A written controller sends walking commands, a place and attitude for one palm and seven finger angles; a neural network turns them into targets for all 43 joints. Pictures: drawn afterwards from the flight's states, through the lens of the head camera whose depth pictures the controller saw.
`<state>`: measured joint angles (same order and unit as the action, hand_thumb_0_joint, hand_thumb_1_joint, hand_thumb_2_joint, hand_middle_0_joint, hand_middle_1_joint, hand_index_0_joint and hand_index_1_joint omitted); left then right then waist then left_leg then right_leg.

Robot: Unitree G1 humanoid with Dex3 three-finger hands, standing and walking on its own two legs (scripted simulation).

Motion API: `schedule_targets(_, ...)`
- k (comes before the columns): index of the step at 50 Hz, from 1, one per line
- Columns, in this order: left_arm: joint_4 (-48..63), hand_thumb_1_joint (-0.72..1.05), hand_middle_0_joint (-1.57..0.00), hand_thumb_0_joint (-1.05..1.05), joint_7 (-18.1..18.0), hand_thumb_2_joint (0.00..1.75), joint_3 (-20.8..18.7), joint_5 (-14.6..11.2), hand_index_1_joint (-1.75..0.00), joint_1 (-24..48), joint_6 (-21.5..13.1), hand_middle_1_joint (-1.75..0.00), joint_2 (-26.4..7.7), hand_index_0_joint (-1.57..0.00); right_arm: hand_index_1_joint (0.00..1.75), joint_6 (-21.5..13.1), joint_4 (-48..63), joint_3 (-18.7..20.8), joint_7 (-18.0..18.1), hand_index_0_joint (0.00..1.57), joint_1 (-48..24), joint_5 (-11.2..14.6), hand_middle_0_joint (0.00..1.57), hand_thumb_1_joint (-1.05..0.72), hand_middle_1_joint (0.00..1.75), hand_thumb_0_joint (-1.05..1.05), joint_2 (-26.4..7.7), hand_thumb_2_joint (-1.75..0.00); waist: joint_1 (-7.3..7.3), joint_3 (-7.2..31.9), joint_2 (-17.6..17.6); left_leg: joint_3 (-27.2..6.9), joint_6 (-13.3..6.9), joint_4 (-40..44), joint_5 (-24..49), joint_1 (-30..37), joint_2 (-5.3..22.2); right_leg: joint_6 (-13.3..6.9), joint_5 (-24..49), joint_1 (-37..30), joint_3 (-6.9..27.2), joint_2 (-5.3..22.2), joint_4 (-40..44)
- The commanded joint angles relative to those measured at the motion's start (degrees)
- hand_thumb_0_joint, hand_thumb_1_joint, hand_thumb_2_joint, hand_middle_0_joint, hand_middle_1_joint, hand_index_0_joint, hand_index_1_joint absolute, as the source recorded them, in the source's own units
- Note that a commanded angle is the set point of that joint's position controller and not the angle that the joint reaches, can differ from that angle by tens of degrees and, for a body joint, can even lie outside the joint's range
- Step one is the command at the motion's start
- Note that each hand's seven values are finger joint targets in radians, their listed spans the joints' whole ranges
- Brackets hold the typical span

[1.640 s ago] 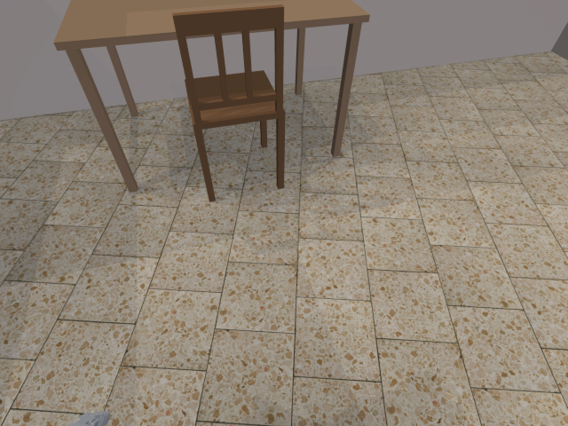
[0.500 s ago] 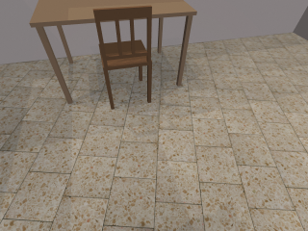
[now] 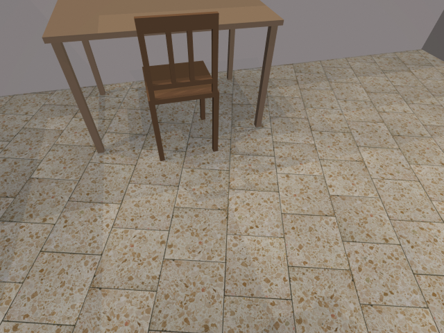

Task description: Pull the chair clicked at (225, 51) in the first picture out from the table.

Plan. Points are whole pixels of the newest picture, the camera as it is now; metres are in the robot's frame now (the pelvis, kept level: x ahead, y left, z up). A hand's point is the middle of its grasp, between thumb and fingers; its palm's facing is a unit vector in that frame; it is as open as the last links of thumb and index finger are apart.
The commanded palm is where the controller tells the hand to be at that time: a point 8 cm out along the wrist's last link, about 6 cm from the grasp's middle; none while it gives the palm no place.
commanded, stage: walk to a spot facing it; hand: left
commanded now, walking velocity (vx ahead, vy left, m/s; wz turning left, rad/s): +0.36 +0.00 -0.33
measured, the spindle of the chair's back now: (171, 58) +1.29 +0.33 -0.12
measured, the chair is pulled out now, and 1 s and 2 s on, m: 0.00 0.00 0.00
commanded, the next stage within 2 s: turn to face it in 1.58 s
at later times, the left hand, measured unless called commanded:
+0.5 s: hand out of the picture +0.07 +0.16 -0.19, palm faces -0.02 -0.99 -0.17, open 7.4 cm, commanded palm none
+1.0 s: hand (166, 216) +0.44 +0.19 -0.17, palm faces -0.20 -0.97 -0.16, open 7.4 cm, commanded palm none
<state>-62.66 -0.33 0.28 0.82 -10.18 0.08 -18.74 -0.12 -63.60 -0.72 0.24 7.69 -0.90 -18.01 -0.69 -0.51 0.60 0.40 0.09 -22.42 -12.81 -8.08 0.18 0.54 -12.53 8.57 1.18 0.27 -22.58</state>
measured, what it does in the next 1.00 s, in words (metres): walks ahead, turning right: left foot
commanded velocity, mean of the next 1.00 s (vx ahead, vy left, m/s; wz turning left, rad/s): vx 0.37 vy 0.00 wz -0.23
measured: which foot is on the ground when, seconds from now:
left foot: down 0.00-0.34, up 0.36-0.64, down 0.66-1.00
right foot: down 0.00-0.66, up 0.68-1.00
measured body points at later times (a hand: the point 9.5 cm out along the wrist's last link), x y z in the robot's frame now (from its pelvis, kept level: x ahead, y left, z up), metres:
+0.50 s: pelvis +0.13 -0.01 -0.02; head +0.15 +0.00 +0.43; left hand +0.08 +0.21 -0.18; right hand +0.11 -0.24 -0.18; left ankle +0.14 +0.09 -0.67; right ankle +0.00 -0.11 -0.74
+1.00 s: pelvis +0.33 +0.03 +0.00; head +0.32 +0.04 +0.45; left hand +0.45 +0.24 -0.15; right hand +0.26 -0.19 -0.16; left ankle +0.37 +0.09 -0.74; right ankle +0.36 -0.13 -0.68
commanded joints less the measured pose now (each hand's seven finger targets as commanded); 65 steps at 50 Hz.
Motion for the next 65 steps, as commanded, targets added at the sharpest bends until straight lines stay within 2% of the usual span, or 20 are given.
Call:
schedule_targets(1, 2.3, 0.90, -0.20, 0.00, 0.5, 0.90, -1.4, 0.5, -0.30, -4.5, 0.4, -0.30, -5.1, -0.20, 0.30, -0.3, 2.2, 1.7, -0.2, 0.20, 3.0, -0.6, 0.20, -0.90, 0.30, 0.00, -5.5, -0.90, 0.03, -6.2, 0.3, -4.2, -1.6, 2.8, -19.9, -6.7, 5.3, -3.2, -20.2, 6.9, 7.8, 4.3, 4.1)
schedule_targets(8, 3.6, 0.90, -0.20, 0.00, 0.8, 0.90, -2.9, 0.4, -0.30, -9.9, -1.3, -0.30, -1.9, -0.20, 0.30, -2.3, 3.1, 3.1, 0.2, 0.20, 8.6, -0.1, 0.20, -0.90, 0.30, 0.00, -3.9, -0.90, 0.51, -6.6, -1.8, -5.1, -4.2, -3.2, -14.5, -4.9, 8.4, -5.8, -12.0, 10.5, 8.6, 1.9, -5.3)
schedule_targets(15, 4.6, 0.90, -0.20, 0.00, 0.9, 0.90, -3.2, 0.3, -0.30, -8.6, -3.4, -0.30, 4.6, -0.20, 0.30, -3.4, -0.4, 4.2, 1.2, 0.20, 17.1, -0.4, 0.20, -0.90, 0.30, 0.00, -1.7, -0.90, 1.54, -7.6, -9.0, -6.0, -8.2, -6.8, 20.3, 5.6, 17.0, -4.0, -12.5, 15.9, -4.7, -1.0, -14.2)
schedule_targets(16, 2.3, 0.90, -0.20, 0.00, 0.8, 0.90, -3.9, 0.5, -0.30, -15.6, -3.5, -0.30, 4.5, -0.20, 0.30, -3.4, 0.5, 3.8, 1.2, 0.20, 13.8, -0.2, 0.20, -0.90, 0.30, 0.00, -1.3, -0.90, -2.83, -5.4, -4.8, 0.9, -5.5, -18.7, 23.8, -5.5, 12.8, -5.6, -3.0, 0.3, -3.1, -0.9, -7.0)
schedule_targets(17, -1.8, 0.90, -0.20, 0.00, -0.1, 0.90, -5.1, 0.7, -0.30, -28.3, -4.2, -0.30, 0.0, -0.20, 0.30, -4.2, 3.8, 3.3, 0.8, 0.20, 8.1, 0.5, 0.20, -0.90, 0.30, 0.00, 1.6, -0.90, -7.31, -1.7, 10.8, 9.1, -1.8, -38.3, 14.7, -22.3, 6.0, -9.6, 13.6, -15.5, 14.4, 9.5, -0.3)
schedule_targets(18, -4.9, 0.90, -0.20, 0.00, -0.9, 0.90, -5.3, 0.2, -0.30, -36.5, -4.5, -0.30, -3.3, -0.20, 0.30, -4.7, 7.7, 3.0, 0.4, 0.20, -0.3, 0.5, 0.20, -0.90, 0.30, 0.00, 2.9, -0.90, -9.44, -2.8, 18.2, 8.3, -0.1, -48.6, -18.3, -36.6, 1.5, -14.7, 38.0, -23.1, 28.4, 20.2, 2.5)
schedule_targets(19, -5.5, 0.90, -0.20, 0.00, -1.7, 0.90, -5.2, 0.7, -0.30, -37.4, -4.2, -0.30, -2.4, -0.20, 0.30, -4.9, 9.3, 3.2, 0.5, 0.20, -5.3, 0.0, 0.20, -0.90, 0.30, 0.00, 3.1, -0.90, -10.58, -3.6, 10.0, 3.5, -0.2, -52.0, -20.7, -43.9, 3.9, -17.0, 44.4, -27.2, 26.9, 20.3, -0.5)
schedule_targets(25, -0.5, 0.90, -0.20, 0.00, -2.1, 0.90, -3.2, 1.2, -0.30, -19.5, -4.6, -0.30, 2.8, -0.20, 0.30, -2.3, 9.8, 3.9, -1.7, 0.20, -3.0, 0.4, 0.20, -0.90, 0.30, 0.00, 6.9, -0.90, 0.53, -11.8, 6.1, 4.7, 0.4, -35.1, -4.9, -30.3, 7.0, -10.7, 14.7, 1.8, 10.6, 12.6, 11.2)
schedule_targets(31, -0.6, 0.90, -0.20, 0.00, -1.5, 0.90, -4.8, 0.3, -0.30, -16.1, -4.9, -0.30, -0.1, -0.20, 0.30, -3.5, 4.9, 5.2, -1.1, 0.20, 15.3, -0.1, 0.20, -0.90, 0.30, 0.00, 3.6, -0.90, 8.84, -1.7, 4.0, 9.4, -2.2, -15.2, 6.5, 5.9, 0.5, -6.2, 31.3, 5.1, 1.5, 7.2, -8.6)
schedule_targets(32, -0.3, 0.90, -0.20, 0.00, -1.1, 0.90, -4.8, 0.0, -0.30, -17.6, -4.7, -0.30, 1.5, -0.20, 0.30, -3.5, 2.7, 6.0, -0.3, 0.20, 23.6, -0.7, 0.20, -0.90, 0.30, 0.00, 0.1, -0.90, 11.45, 5.7, -1.6, 4.0, -3.4, -13.4, 3.4, 15.2, 4.6, -5.2, 24.5, 7.5, 0.4, 4.6, -23.0)
schedule_targets(33, 0.9, 0.90, -0.20, 0.00, -0.4, 0.90, -4.8, -0.6, -0.30, -21.0, -4.2, -0.30, 5.7, -0.20, 0.30, -3.6, 2.1, 7.4, 0.2, 0.20, 28.2, -1.6, 0.20, -0.90, 0.30, 0.00, -6.3, -0.90, 10.58, 11.0, -15.4, -19.3, -9.1, -4.4, -2.1, 20.2, 20.5, -3.2, -7.3, 15.6, -3.5, -3.4, -44.4)
schedule_targets(34, 2.9, 0.90, -0.20, 0.00, -0.3, 0.90, -4.3, -0.6, -0.30, -18.9, -4.5, -0.30, 7.5, -0.20, 0.30, -3.4, 2.5, 7.1, 0.4, 0.20, 26.1, -0.8, 0.20, -0.90, 0.30, 0.00, -7.5, -0.90, 7.92, 9.5, -15.0, -33.2, -12.7, 6.7, -7.0, 14.9, 27.0, -4.2, -18.9, 20.8, 0.8, -4.5, -55.8)
schedule_targets(37, 2.8, 0.90, -0.20, 0.00, 0.4, 0.90, -4.2, 0.9, -0.30, -14.9, -2.6, -0.30, 7.5, -0.20, 0.30, -3.8, 6.1, 4.6, 0.6, 0.20, 9.0, -0.7, 0.20, -0.90, 0.30, 0.00, 2.2, -0.90, 1.08, -5.5, -10.0, -19.7, -8.9, 12.9, -25.3, -11.4, 22.5, -4.1, -8.0, 24.3, 0.9, 3.9, -59.7)
schedule_targets(41, 2.3, 0.90, -0.20, 0.00, 1.0, 0.90, -3.8, 1.1, -0.30, -18.1, -0.1, -0.30, 9.6, -0.20, 0.30, -5.0, 6.2, 4.6, 0.5, 0.20, 6.1, -0.7, 0.20, -0.90, 0.30, 0.00, 3.2, -0.90, -3.25, -3.2, -6.4, -4.6, -7.8, 13.9, -16.1, -19.6, 18.1, -2.6, -3.5, 18.8, -0.9, 6.0, -50.3)
schedule_targets(54, 9.7, 0.90, -0.20, 0.00, 1.9, 0.90, -4.3, 1.2, -0.30, 4.4, -0.8, -0.30, 8.1, -0.20, 0.30, -4.7, 1.5, 5.1, 0.5, 0.20, 20.1, -1.0, 0.20, -0.90, 0.30, 0.00, 2.5, -0.90, 4.18, -5.7, -3.3, 0.9, -9.6, 15.4, -7.0, 2.8, 19.8, -1.0, -0.8, 23.6, -5.2, 6.1, -17.7)
schedule_targets(58, 9.5, 0.90, -0.20, 0.00, 1.7, 0.90, -4.0, 1.0, -0.30, 4.9, -1.7, -0.30, 8.0, -0.20, 0.30, -4.0, 0.1, 4.6, 0.5, 0.20, 21.7, -1.2, 0.20, -0.90, 0.30, 0.00, 2.5, -0.90, 4.09, -4.9, -4.6, 3.7, -8.3, 9.3, 2.8, 4.7, 19.6, -1.9, -4.1, 17.2, -7.9, 3.7, -10.6)
schedule_targets(60, 6.8, 0.90, -0.20, 0.00, 1.4, 0.90, -4.2, 1.1, -0.30, -2.2, -2.4, -0.30, 7.0, -0.20, 0.30, -3.8, -0.2, 4.2, 0.6, 0.20, 20.5, -0.8, 0.20, -0.90, 0.30, 0.00, 2.8, -0.90, 0.36, -0.7, -3.3, 8.6, -5.4, -1.6, 12.1, 2.9, 16.2, -3.3, 0.1, 4.2, -10.3, 1.0, -2.9)
schedule_targets(61, 4.2, 0.90, -0.20, 0.00, 1.0, 0.90, -4.8, 1.1, -0.30, -9.4, -2.9, -0.30, 4.4, -0.20, 0.30, -4.2, 0.3, 4.0, 0.2, 0.20, 19.2, -0.2, 0.20, -0.90, 0.30, 0.00, 3.6, -0.90, -3.01, 3.8, -0.9, 12.7, -3.3, -13.1, 16.0, -5.0, 13.6, -6.3, 0.7, -9.3, -5.1, 4.9, -1.9)
schedule_targets(63, 0.4, 0.90, -0.20, 0.00, -0.1, 0.90, -6.7, 0.0, -0.30, -22.8, -3.6, -0.30, -4.7, -0.20, 0.30, -4.6, 4.8, 3.4, -0.4, 0.20, 12.7, 0.2, 0.20, -0.90, 0.30, 0.00, 5.1, -0.90, -6.82, 6.8, 11.2, 13.0, 0.4, -41.6, -19.5, -31.3, 4.3, -16.7, 10.6, -25.7, 23.2, 24.5, 4.9)
schedule_targets(65, 1.2, 0.90, -0.20, 0.00, -0.7, 0.90, -6.2, 0.2, -0.30, -16.9, -3.5, -0.30, -1.8, -0.20, 0.30, -3.8, 5.8, 4.3, -0.5, 0.20, 7.1, 0.0, 0.20, -0.90, 0.30, 0.00, 5.7, -0.90, -5.37, 0.2, 5.2, 4.4, -0.2, -47.7, -14.1, -34.5, 8.7, -15.5, 0.8, -13.9, 18.7, 22.9, 8.6)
